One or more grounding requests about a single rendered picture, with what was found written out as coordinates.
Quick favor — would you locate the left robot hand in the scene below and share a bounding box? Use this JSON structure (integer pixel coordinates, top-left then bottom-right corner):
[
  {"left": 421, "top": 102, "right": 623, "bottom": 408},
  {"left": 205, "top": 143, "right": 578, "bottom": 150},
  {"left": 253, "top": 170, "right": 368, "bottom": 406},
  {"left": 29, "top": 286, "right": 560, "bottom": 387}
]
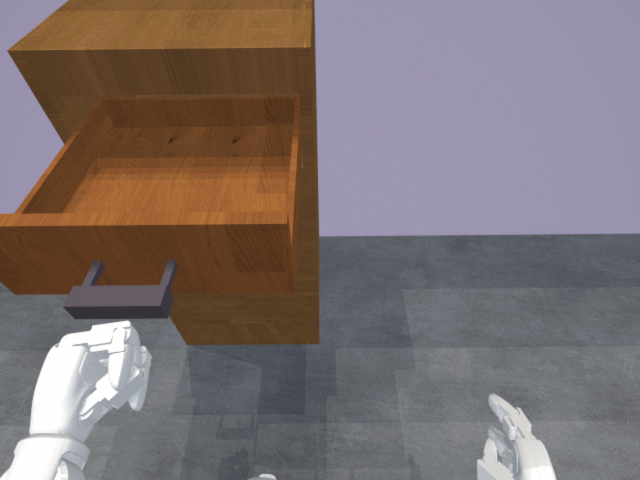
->
[{"left": 29, "top": 321, "right": 152, "bottom": 443}]

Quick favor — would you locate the handle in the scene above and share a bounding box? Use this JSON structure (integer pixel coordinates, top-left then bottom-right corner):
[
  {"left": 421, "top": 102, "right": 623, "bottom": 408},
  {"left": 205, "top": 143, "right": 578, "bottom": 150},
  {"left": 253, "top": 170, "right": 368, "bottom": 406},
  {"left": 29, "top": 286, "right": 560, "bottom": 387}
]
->
[{"left": 63, "top": 260, "right": 178, "bottom": 319}]

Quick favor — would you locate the robot left forearm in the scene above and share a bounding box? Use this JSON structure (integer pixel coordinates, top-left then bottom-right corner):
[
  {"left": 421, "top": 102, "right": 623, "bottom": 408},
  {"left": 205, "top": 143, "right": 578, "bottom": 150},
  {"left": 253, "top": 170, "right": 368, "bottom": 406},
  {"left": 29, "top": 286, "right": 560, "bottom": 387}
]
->
[{"left": 0, "top": 434, "right": 90, "bottom": 480}]

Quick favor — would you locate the cabinet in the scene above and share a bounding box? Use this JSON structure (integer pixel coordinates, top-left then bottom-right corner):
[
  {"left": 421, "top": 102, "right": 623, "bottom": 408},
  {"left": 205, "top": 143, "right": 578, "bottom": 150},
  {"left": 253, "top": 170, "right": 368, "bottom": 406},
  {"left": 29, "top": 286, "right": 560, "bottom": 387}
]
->
[{"left": 7, "top": 0, "right": 319, "bottom": 345}]

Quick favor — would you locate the right robot hand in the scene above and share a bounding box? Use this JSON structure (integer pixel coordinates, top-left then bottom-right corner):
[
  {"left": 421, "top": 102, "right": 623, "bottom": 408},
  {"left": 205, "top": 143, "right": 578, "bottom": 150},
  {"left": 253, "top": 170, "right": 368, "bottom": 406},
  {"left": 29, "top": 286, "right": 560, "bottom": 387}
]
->
[{"left": 477, "top": 394, "right": 556, "bottom": 480}]

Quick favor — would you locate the drawer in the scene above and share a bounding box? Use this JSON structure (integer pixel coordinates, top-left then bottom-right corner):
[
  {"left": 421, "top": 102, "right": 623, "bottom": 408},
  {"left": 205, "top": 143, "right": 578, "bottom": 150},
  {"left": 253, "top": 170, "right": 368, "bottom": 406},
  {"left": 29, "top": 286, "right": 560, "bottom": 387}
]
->
[{"left": 0, "top": 96, "right": 302, "bottom": 295}]

